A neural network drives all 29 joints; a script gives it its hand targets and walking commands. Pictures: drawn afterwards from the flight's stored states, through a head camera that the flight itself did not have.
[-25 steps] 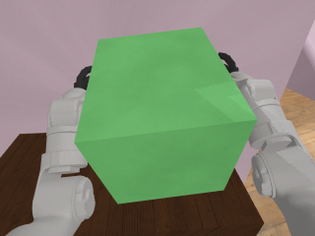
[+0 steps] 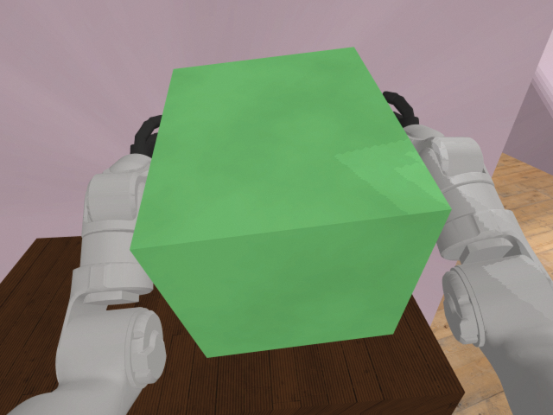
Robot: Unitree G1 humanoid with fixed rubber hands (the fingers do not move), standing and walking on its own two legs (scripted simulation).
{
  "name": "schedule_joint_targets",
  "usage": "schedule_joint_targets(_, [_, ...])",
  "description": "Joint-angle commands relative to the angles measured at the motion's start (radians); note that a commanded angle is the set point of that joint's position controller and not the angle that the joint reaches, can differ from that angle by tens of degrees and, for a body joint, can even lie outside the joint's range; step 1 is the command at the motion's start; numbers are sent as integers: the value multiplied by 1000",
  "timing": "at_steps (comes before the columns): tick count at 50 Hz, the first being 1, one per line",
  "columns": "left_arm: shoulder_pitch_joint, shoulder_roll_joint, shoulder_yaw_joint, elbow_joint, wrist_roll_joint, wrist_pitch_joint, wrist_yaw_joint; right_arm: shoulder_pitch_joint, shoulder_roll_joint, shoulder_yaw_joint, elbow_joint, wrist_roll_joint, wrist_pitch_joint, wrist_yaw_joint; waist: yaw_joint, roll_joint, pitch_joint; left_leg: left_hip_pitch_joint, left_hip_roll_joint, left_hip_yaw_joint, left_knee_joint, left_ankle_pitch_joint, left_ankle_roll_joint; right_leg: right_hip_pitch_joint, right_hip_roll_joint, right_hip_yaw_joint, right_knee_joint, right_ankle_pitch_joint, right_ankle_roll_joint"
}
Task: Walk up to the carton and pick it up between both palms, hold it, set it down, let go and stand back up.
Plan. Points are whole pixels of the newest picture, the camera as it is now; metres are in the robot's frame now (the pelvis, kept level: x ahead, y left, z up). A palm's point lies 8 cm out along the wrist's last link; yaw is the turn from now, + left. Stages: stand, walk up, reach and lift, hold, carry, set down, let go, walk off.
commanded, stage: hold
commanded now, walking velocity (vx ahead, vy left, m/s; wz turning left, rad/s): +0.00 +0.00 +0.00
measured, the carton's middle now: (281, 199) +0.35 -0.01 +0.23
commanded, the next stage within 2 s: none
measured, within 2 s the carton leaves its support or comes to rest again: neither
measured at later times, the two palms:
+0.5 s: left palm (145, 167) +0.37 +0.17 +0.27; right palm (402, 141) +0.38 -0.18 +0.30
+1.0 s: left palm (145, 164) +0.37 +0.17 +0.28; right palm (404, 134) +0.38 -0.18 +0.31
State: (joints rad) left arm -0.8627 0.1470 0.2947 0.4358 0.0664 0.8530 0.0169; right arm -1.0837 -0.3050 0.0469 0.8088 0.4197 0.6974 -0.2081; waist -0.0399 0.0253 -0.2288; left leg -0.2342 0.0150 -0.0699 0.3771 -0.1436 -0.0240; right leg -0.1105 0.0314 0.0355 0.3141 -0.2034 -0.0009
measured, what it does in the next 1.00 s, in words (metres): stands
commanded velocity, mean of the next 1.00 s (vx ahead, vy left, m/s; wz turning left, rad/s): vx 0.00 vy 0.00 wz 0.00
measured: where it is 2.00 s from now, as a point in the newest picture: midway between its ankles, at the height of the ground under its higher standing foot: outside the picture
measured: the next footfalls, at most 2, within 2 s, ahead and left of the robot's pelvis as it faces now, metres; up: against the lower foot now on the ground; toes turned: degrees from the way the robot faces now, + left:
none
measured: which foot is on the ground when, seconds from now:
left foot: down 0.00-1.00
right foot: down 0.00-1.00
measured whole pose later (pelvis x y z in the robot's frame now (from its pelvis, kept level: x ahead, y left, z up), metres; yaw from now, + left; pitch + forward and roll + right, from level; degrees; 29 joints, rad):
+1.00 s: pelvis +0.00 +0.00 +0.00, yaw -1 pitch +0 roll -1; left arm -0.93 0.16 0.30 0.54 0.06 0.84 0.01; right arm -1.15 -0.32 0.05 0.90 0.41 0.70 -0.20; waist -0.02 0.02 -0.24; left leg -0.24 0.01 -0.07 0.37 -0.13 -0.02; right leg -0.13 0.04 0.06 0.32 -0.20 0.00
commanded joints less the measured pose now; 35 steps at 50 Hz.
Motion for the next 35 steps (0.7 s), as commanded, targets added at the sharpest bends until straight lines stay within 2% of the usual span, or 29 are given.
schedule_joint_targets(1, [-917, -458, -292, -207, -176, -96, -156, -787, 744, 156, -381, 173, -17, 133, 10, -59, -340, 169, -70, 21, -11, 198, -12, 74, 29, 27, -24, 377, 53])
schedule_joint_targets(2, [-934, -461, -285, -222, -162, -92, -159, -754, 737, 137, -312, 180, -5, 141, 2, -40, -326, 184, -64, 28, -27, 175, -16, 58, 30, 29, -33, 322, 46])
schedule_joint_targets(3, [-911, -425, -234, -182, -127, -88, -165, -743, 718, 135, -266, 170, 7, 137, 19, -57, -254, 155, -60, 24, -40, 132, -7, 50, 29, 27, -36, 270, 49])
schedule_joint_targets(5, [-940, -472, -303, -196, -160, -88, -170, -754, 701, 123, -264, 171, -3, 145, 5, -2, -295, 172, -52, 27, -39, 149, -25, 17, 41, 15, -39, 222, 31])
schedule_joint_targets(6, [-1000, -501, -351, -267, -183, -95, -166, -779, 719, 136, -317, 174, -13, 151, -4, 4, -362, 192, -49, 20, -30, 169, -32, 25, 50, 9, -30, 218, 30])
schedule_joint_targets(7, [-1007, -487, -322, -219, -179, -99, -155, -850, 735, 144, -324, 184, -19, 152, 16, -24, -360, 184, -48, 25, -32, 160, -25, 28, 49, 8, -34, 208, 26])
schedule_joint_targets(8, [-1014, -496, -359, -248, -203, -100, -148, -842, 748, 149, -365, 179, -23, 155, 16, 4, -408, 189, -53, 28, -18, 194, -28, 25, 41, 14, -24, 282, 29])
schedule_joint_targets(9, [-1020, -512, -361, -260, -208, -101, -145, -814, 728, 133, -337, 182, -19, 156, -10, 9, -390, 210, -48, 13, -18, 215, -36, 17, 52, 8, -33, 249, 23])
schedule_joint_targets(10, [-1001, -503, -319, -217, -185, -98, -143, -811, 717, 109, -283, 179, -7, 158, 6, 31, -341, 194, -58, 22, -22, 182, -34, 1, 44, 17, -39, 224, 25])
schedule_joint_targets(11, [-1010, -493, -327, -260, -195, -100, -147, -787, 729, 131, -308, 181, -14, 155, -3, 2, -374, 203, -56, 24, -19, 210, -33, 36, 40, 14, -29, 299, 30])
schedule_joint_targets(12, [-951, -498, -309, -180, -183, -89, -154, -805, 711, 122, -315, 168, -11, 149, -7, -22, -340, 184, -61, 24, -28, 169, -26, 41, 38, 19, -34, 274, 38])
schedule_joint_targets(15, [-949, -505, -370, -251, -208, -90, -167, -765, 689, 108, -348, 175, -11, 139, -43, 24, -380, 202, -66, 25, -7, 230, -46, 71, 42, 17, -26, 359, 36])
schedule_joint_targets(16, [-976, -487, -349, -248, -198, -96, -174, -780, 702, 110, -340, 168, -6, 136, -36, 5, -367, 178, -68, 19, -14, 176, -37, 68, 27, 30, -30, 332, 39])
schedule_joint_targets(17, [-967, -514, -374, -305, -202, -98, -167, -792, 706, 130, -379, 196, -12, 138, -46, 29, -416, 203, -63, 15, -5, 267, -50, 102, 43, 22, -12, 399, 33])
schedule_joint_targets(18, [-1004, -479, -344, -303, -184, -97, -160, -771, 699, 130, -327, 189, -7, 147, -14, 66, -397, 208, -57, 13, -10, 236, -50, 69, 41, 17, -18, 332, 28])
schedule_joint_targets(19, [-962, -495, -332, -226, -167, -85, -161, -744, 683, 100, -290, 165, 4, 149, -34, 48, -313, 195, -53, 8, -26, 198, -49, 34, 42, 12, -33, 293, 28])
schedule_joint_targets(20, [-956, -495, -333, -275, -167, -88, -159, -775, 691, 132, -342, 186, 0, 151, 1, 22, -388, 189, -57, 16, -24, 235, -47, 75, 45, 25, -14, 350, 27])
schedule_joint_targets(22, [-930, -464, -300, -243, -161, -88, -160, -792, 712, 165, -360, 200, -3, 151, 10, -4, -375, 184, -65, 27, -16, 238, -36, 91, 38, 24, -13, 362, 36])
schedule_joint_targets(23, [-895, -497, -331, -244, -158, -80, -160, -743, 690, 161, -344, 189, 1, 148, -5, 5, -365, 205, -61, 18, -16, 259, -41, 84, 43, 16, -17, 382, 38])
schedule_joint_targets(24, [-952, -493, -321, -260, -165, -87, -161, -798, 707, 155, -353, 207, 1, 150, 6, -5, -353, 185, -60, 20, -23, 218, -36, 64, 45, 31, -24, 326, 29])
schedule_joint_targets(26, [-944, -491, -338, -277, -178, -83, -160, -814, 723, 179, -411, 207, -9, 144, 12, -19, -412, 189, -67, 26, -5, 253, -32, 94, 41, 26, -17, 396, 40])
schedule_joint_targets(27, [-897, -456, -299, -179, -150, -74, -165, -804, 713, 178, -381, 191, -2, 141, 22, -35, -327, 183, -66, 26, -18, 202, -24, 68, 32, 29, -28, 367, 50])
schedule_joint_targets(28, [-955, -514, -360, -332, -187, -89, -156, -765, 725, 172, -382, 199, 0, 144, -18, -7, -396, 198, -61, 16, -14, 244, -42, 87, 43, 21, -11, 387, 37])
schedule_joint_targets(30, [-994, -509, -359, -359, -202, -90, -149, -771, 727, 152, -396, 206, 0, 152, -4, 15, -394, 208, -60, 16, -14, 247, -41, 61, 47, 27, -12, 363, 28])
schedule_joint_targets(31, [-1015, -519, -377, -314, -199, -88, -147, -785, 714, 139, -353, 195, 0, 154, -24, 28, -363, 214, -53, 9, -21, 197, -50, 14, 49, 14, -22, 283, 27])
schedule_joint_targets(32, [-969, -531, -361, -242, -192, -87, -145, -825, 716, 132, -387, 180, -5, 151, -15, -9, -366, 207, -54, 11, -19, 216, -40, 27, 51, 20, -37, 287, 25])
schedule_joint_targets(33, [-949, -465, -294, -179, -156, -77, -151, -793, 722, 151, -299, 176, 6, 154, 16, -43, -266, 184, -52, 16, -38, 163, -23, -6, 46, 14, -49, 211, 37])
schedule_joint_targets(34, [-959, -475, -303, -193, -161, -80, -158, -825, 725, 133, -323, 176, -1, 154, 13, -54, -299, 169, -50, 18, -39, 156, -22, 19, 48, 13, -45, 204, 28])
schedule_joint_targets(35, [-1016, -515, -337, -212, -179, -90, -163, -796, 704, 89, -289, 161, 2, 158, -38, 9, -288, 184, -46, 13, -45, 104, -34, -32, 43, 14, -53, 157, 24])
